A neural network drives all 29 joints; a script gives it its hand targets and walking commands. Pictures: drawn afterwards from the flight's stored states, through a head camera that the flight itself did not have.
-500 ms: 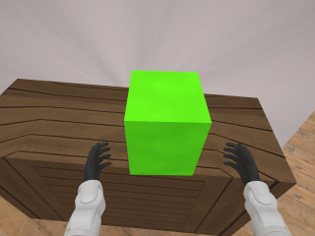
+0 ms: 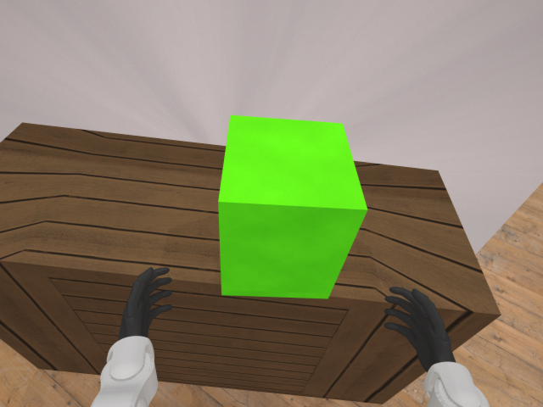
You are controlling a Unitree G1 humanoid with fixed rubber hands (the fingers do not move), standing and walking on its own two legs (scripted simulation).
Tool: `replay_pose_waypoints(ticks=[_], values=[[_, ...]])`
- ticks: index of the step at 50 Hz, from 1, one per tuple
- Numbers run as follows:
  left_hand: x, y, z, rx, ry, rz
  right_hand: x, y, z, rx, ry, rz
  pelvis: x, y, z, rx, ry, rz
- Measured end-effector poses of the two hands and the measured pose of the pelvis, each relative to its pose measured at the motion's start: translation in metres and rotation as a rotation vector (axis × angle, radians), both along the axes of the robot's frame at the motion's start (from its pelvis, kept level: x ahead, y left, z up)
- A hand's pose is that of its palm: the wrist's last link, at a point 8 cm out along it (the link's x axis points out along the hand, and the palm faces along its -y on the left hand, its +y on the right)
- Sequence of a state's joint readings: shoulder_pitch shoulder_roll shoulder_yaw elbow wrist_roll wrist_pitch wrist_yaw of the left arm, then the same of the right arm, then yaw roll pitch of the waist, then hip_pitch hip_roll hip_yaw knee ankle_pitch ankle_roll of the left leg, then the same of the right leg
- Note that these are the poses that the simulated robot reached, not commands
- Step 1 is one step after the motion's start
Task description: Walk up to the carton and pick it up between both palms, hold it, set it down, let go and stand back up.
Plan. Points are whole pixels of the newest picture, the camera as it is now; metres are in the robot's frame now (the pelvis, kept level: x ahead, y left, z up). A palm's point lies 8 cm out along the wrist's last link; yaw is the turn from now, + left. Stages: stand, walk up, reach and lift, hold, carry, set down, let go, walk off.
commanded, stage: set down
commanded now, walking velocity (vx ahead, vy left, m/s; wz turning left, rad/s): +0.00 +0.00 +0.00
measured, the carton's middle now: (281, 210) +0.44 +0.03 +0.03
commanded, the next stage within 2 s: let go in 1.70 s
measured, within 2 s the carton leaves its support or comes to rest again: neither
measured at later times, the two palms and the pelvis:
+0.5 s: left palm (144, 336) +0.21 +0.21 -0.02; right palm (424, 357) +0.22 -0.20 +0.00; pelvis +0.03 +0.01 +0.00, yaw +0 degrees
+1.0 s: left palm (136, 354) +0.19 +0.22 -0.05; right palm (418, 377) +0.21 -0.20 -0.04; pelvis +0.03 +0.01 +0.00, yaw +0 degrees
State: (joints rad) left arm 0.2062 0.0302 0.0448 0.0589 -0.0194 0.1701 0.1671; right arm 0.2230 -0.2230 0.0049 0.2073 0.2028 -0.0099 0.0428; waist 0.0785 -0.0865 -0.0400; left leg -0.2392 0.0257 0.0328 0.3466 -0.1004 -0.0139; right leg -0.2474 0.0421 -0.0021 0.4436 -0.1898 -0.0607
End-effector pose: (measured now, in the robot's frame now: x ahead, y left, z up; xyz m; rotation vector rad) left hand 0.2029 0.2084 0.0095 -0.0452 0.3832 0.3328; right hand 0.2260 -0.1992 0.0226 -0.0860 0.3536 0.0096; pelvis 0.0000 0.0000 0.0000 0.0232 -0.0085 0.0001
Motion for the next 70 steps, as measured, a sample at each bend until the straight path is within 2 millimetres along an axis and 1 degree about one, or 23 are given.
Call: replay_pose_waypoints(ticks=[4, 10, 17, 24, 29, 34, 36, 41, 47, 53, 59, 66, 70], values=[[0.003, 0.002, 0.002, 0.003, -0.004, -0.009, 0.002, 0.005, 0.0, 0.0, 0.005, 0.002, 0.002, 0.004, 0.0, -0.001, 0.003, 0.003], [0.008, 0.001, -0.004, -0.007, 0.039, -0.034, 0.005, 0.009, -0.005, 0.005, 0.038, -0.006, 0.007, 0.008, 0.001, -0.001, 0.011, 0.005], [0.014, -0.002, -0.01, -0.014, 0.059, -0.054, 0.005, 0.006, -0.014, 0.009, 0.077, -0.018, 0.016, 0.008, 0.001, 0.0, 0.023, 0.006], [0.004, -0.004, -0.03, -0.025, 0.128, -0.08, -0.002, 0.001, -0.024, 0.01, 0.106, -0.035, 0.025, 0.006, 0.001, 0.003, 0.035, 0.007], [-0.001, 0.001, -0.035, -0.005, 0.132, -0.085, -0.003, 0.001, -0.028, 0.02, 0.106, -0.044, 0.028, 0.006, 0.001, 0.003, 0.039, 0.007], [-0.008, 0.004, -0.049, -0.002, 0.192, -0.098, -0.009, 0.001, -0.041, 0.029, 0.151, -0.062, 0.029, 0.006, 0.001, 0.003, 0.041, 0.007], [-0.01, 0.005, -0.051, -0.001, 0.205, -0.101, -0.012, 0.001, -0.045, 0.031, 0.168, -0.069, 0.03, 0.006, 0.001, 0.003, 0.041, 0.007], [-0.01, 0.008, -0.052, 0.009, 0.204, -0.109, -0.014, 0.0, -0.048, 0.032, 0.172, -0.074, 0.029, 0.005, 0.001, 0.003, 0.041, 0.007], [-0.014, 0.009, -0.064, 0.001, 0.261, -0.125, -0.018, -0.001, -0.057, 0.029, 0.208, -0.089, 0.03, 0.005, 0.001, 0.003, 0.042, 0.007], [-0.011, 0.012, -0.064, 0.014, 0.263, -0.131, -0.017, 0.0, -0.059, 0.029, 0.216, -0.095, 0.031, 0.005, 0.001, 0.003, 0.044, 0.007], [-0.011, 0.011, -0.077, -0.007, 0.334, -0.165, -0.018, -0.002, -0.069, 0.007, 0.261, -0.112, 0.034, 0.006, 0.001, 0.003, 0.047, 0.007], [-0.01, 0.011, -0.083, -0.016, 0.367, -0.173, -0.02, 0.0, -0.078, -0.005, 0.302, -0.119, 0.038, 0.007, 0.001, 0.001, 0.053, 0.007], [-0.012, 0.012, -0.089, -0.024, 0.401, -0.181, -0.022, 0.0, -0.085, -0.014, 0.331, -0.123, 0.041, 0.008, 0.001, 0.0, 0.057, 0.007]])
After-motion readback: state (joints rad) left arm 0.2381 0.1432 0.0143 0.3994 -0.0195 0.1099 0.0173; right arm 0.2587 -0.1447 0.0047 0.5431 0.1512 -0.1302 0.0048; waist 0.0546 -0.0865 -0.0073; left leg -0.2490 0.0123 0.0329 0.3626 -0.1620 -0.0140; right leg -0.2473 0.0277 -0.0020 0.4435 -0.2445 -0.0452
